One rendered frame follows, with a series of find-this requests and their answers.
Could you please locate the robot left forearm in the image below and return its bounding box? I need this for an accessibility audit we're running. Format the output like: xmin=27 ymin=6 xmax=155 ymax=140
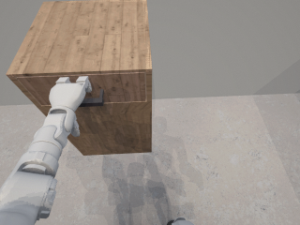
xmin=0 ymin=106 xmax=76 ymax=202

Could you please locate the robot right shin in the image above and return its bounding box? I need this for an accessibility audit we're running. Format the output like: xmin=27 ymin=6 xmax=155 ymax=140
xmin=173 ymin=217 xmax=186 ymax=223

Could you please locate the cabinet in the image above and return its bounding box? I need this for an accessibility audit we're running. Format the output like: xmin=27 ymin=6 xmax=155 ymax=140
xmin=6 ymin=0 xmax=152 ymax=156

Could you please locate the left robot upper arm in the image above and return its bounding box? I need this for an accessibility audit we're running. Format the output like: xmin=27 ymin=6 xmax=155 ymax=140
xmin=0 ymin=171 xmax=57 ymax=225

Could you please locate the drawer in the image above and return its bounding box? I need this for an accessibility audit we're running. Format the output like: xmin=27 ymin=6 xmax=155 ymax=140
xmin=17 ymin=71 xmax=146 ymax=106

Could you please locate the left robot hand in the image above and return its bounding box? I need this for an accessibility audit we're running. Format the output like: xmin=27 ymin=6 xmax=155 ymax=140
xmin=49 ymin=76 xmax=92 ymax=137

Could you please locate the handle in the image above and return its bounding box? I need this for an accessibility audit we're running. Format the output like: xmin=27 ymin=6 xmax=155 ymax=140
xmin=79 ymin=89 xmax=104 ymax=107

